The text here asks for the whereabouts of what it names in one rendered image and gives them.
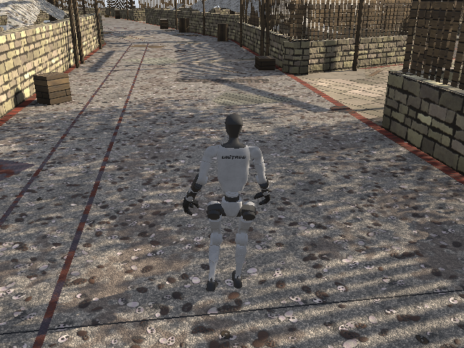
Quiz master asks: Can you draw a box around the left robot hand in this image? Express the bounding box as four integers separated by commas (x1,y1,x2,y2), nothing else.
183,197,199,215

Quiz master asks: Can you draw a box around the right robot hand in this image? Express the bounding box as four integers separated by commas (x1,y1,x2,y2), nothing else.
254,192,270,205

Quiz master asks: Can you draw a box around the robot right upper arm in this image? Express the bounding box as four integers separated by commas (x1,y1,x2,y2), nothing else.
248,146,267,184

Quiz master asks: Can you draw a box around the right robot foot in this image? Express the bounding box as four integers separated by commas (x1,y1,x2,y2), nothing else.
232,271,242,289

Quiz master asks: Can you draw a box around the robot right forearm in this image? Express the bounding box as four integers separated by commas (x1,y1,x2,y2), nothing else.
259,174,270,196

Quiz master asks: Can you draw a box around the robot left forearm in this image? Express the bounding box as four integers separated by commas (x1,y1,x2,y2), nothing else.
186,174,202,202

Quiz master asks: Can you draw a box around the robot left upper arm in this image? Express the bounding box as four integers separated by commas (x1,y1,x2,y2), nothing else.
196,145,219,185

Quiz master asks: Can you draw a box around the right robot shin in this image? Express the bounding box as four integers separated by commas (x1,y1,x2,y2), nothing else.
235,233,248,279

